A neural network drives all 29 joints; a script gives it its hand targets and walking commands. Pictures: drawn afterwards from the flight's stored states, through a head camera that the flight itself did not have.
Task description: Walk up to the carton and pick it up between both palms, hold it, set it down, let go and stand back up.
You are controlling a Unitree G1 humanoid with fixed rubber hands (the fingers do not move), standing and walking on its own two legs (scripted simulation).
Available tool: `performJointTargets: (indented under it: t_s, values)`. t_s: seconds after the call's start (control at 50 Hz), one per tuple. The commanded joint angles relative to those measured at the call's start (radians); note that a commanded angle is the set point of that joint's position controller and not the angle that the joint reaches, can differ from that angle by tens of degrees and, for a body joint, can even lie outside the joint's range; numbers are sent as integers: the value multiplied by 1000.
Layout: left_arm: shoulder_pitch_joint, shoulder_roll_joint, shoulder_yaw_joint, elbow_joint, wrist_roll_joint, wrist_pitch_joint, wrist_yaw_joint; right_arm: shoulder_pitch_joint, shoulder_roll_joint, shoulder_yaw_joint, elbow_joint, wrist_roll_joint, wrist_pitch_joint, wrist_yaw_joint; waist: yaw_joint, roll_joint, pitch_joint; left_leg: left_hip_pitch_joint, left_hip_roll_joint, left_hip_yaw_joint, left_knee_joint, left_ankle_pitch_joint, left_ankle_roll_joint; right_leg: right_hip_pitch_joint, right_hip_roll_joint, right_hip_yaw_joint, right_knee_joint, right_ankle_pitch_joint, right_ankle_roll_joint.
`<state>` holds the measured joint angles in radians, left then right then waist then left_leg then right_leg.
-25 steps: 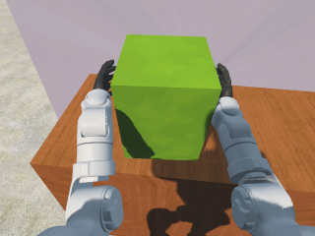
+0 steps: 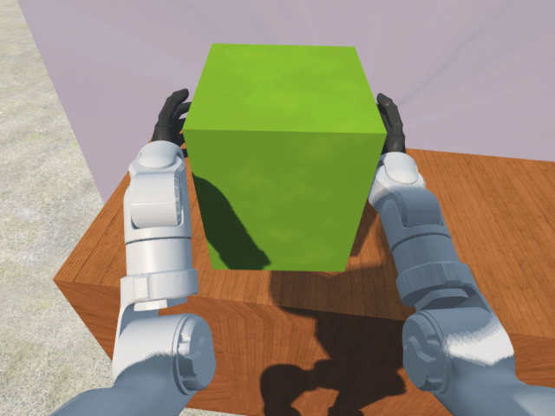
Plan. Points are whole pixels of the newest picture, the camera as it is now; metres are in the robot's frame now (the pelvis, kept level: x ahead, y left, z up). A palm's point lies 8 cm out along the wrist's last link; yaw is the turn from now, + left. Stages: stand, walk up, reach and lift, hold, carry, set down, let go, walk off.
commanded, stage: reach and lift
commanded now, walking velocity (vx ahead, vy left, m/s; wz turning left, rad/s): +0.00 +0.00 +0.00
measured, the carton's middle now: (281, 162) +0.41 -0.01 +0.18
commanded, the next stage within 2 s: hold in 0.68 s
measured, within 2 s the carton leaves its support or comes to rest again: neither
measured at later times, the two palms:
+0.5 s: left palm (162, 141) +0.38 +0.14 +0.24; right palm (386, 144) +0.38 -0.15 +0.23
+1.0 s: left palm (141, 140) +0.35 +0.15 +0.26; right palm (386, 127) +0.37 -0.14 +0.26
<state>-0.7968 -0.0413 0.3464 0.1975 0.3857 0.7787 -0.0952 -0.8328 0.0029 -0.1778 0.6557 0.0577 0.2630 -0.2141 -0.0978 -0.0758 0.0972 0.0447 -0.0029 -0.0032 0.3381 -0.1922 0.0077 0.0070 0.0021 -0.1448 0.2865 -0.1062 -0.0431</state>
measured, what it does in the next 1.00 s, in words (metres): stands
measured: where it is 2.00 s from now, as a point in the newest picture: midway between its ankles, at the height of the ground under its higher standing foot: outside the picture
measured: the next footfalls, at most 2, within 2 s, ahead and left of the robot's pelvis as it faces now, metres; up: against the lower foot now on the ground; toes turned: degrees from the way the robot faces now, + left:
none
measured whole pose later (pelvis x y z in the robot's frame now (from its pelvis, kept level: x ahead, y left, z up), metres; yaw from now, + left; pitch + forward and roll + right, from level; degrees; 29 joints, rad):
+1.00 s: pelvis +0.00 +0.00 +0.00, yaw -1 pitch -13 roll +0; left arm -0.78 -0.06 0.37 0.06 0.44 0.94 -0.12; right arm -0.90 -0.05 -0.08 0.62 0.17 0.42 -0.23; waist -0.07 -0.06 0.05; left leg 0.10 0.00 0.02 0.34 -0.20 0.01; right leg 0.05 0.01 -0.12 0.31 -0.13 -0.04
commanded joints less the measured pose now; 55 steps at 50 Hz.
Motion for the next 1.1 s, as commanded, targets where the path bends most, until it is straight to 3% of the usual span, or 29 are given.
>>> performJointTargets:
  t_s: [0.0,0.36,0.66,0.8,0.86,0.94,1.04,1.06,1.08]
  values:
    - [-617,-382,-342,-69,-124,-48,-98,-744,475,335,-259,85,-54,134,-4,60,-413,-123,-36,51,-66,162,4,333,22,18,22,171,93]
    - [-633,-413,-379,-105,-126,-17,-100,-755,449,340,-268,122,-25,133,-22,89,-388,-76,-21,44,-52,251,-25,294,40,13,12,142,77]
    - [-674,-405,-355,-81,-124,0,-97,-809,456,330,-245,130,-11,139,-11,81,-400,-93,-21,49,-56,234,-15,304,41,20,15,133,75]
    - [-618,-421,-395,-243,-134,59,-96,-809,475,479,-364,265,44,104,24,105,-499,-24,-25,50,10,481,-31,372,61,31,47,285,78]
    - [-614,-408,-377,-226,-111,96,-120,-786,455,454,-344,263,91,100,17,101,-380,-111,-23,72,-50,356,-27,369,60,33,41,156,74]
    - [-693,-415,-371,-150,-110,107,-152,-814,460,343,-275,192,122,128,1,95,-258,-290,-7,77,-162,14,-5,360,38,55,32,-55,71]
    - [-764,-409,-352,-92,-132,85,-157,-870,490,290,-246,152,130,136,-4,89,-318,-301,-11,67,-152,-42,4,365,24,62,34,-40,76]
    - [-749,-369,-286,6,-111,76,-159,-885,472,270,-185,150,139,140,15,99,-305,-309,-17,64,-169,-68,15,322,31,48,16,-85,75]
    - [-746,-360,-257,35,-100,65,-161,-881,477,260,-167,139,139,142,20,94,-304,-326,-18,65,-174,-72,23,327,33,48,16,-93,76]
